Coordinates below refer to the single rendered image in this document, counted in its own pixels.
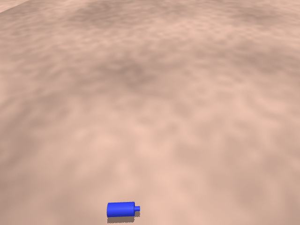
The bottle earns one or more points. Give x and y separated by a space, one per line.
121 209

